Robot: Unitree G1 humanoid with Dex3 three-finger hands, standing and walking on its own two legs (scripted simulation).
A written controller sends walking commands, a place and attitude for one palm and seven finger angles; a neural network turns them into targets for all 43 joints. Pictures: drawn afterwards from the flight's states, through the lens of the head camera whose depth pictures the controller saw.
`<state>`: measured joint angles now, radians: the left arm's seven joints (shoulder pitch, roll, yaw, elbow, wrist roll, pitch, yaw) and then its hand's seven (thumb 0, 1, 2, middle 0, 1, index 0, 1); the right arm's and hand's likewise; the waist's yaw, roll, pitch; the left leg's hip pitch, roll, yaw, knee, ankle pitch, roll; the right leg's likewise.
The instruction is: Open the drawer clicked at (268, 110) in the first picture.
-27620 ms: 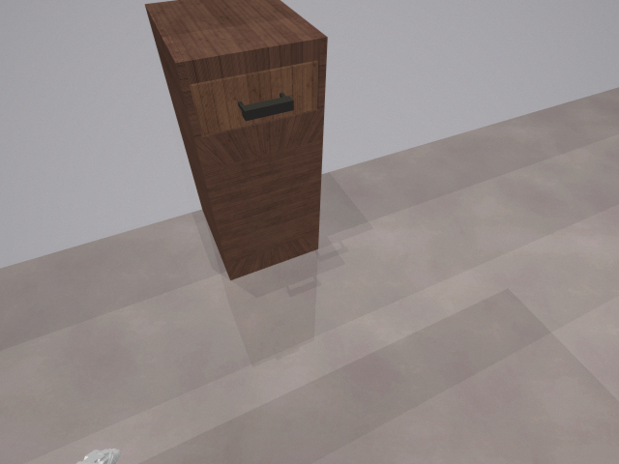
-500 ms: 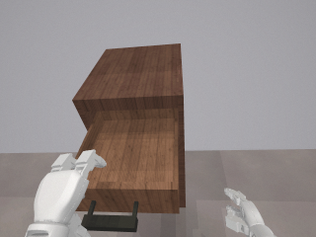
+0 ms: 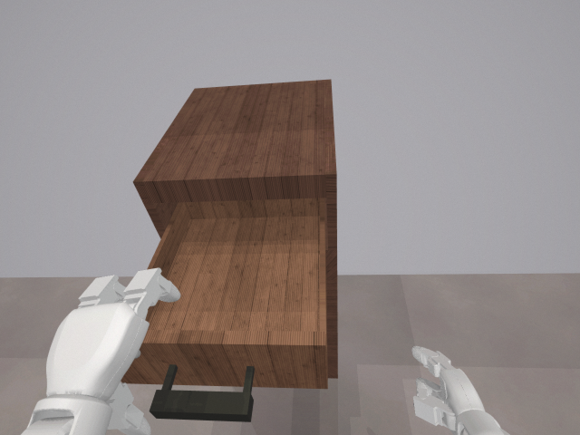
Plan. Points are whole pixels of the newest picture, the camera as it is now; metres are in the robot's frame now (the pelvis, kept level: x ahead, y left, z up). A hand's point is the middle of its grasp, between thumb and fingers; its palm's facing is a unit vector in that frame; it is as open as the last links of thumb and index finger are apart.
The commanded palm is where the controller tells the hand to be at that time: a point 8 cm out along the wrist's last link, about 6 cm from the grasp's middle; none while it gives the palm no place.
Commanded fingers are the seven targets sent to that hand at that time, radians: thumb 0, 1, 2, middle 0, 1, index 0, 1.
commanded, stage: draw the hand back to the body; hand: left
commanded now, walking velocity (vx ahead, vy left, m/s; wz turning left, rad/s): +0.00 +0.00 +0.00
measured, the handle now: (206, 388) +0.19 +0.17 -0.03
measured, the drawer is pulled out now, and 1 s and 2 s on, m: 0.30 0.30 0.30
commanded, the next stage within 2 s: step back with the hand held close in 1.32 s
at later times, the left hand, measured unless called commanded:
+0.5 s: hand (134, 340) +0.17 +0.19 +0.15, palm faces +0.29 -0.87 -0.40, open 13.5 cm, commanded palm +0.12 +0.24 +0.18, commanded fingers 0.00 -0.15 0.45 -0.28 -0.98 -0.28 -0.98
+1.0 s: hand (91, 320) +0.17 +0.24 +0.17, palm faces +0.43 -0.82 -0.39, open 9.7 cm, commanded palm +0.12 +0.29 +0.18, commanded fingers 0.00 0.73 0.82 -0.21 -0.41 -0.21 -0.41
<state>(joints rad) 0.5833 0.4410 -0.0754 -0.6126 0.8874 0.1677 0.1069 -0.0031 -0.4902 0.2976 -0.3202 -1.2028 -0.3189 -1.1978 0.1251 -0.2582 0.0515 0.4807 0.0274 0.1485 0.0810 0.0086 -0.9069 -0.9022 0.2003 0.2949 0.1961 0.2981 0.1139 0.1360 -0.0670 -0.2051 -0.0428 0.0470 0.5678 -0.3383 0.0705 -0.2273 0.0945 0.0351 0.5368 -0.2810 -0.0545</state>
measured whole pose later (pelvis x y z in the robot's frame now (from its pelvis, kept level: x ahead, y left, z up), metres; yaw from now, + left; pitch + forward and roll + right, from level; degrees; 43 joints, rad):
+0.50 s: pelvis +0.00 +0.00 +0.01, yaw +3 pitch -4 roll -1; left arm 0.61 0.30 0.11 -0.58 0.03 -0.06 0.09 -0.01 -0.41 0.33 -0.31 -1.15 -0.31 -1.14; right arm 0.21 -0.20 0.05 0.52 0.01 -0.08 -0.05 0.01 -0.91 -0.90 0.20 0.29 0.20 0.30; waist 0.05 0.07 0.00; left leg -0.14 -0.06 -0.01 0.51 -0.31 0.07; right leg -0.14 0.07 -0.01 0.47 -0.27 -0.05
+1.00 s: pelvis +0.01 +0.00 +0.01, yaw +4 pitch -3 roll -1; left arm 0.56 0.34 0.27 -0.49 -0.08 -0.11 0.10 0.00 0.39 0.68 -0.25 -0.63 -0.25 -0.63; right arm 0.19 -0.22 0.02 0.61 0.02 -0.11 -0.06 0.01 -0.90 -0.90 0.20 0.30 0.20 0.30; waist 0.05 0.07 0.00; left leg -0.12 -0.07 -0.02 0.46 -0.29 0.07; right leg -0.12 0.07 -0.02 0.42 -0.25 -0.05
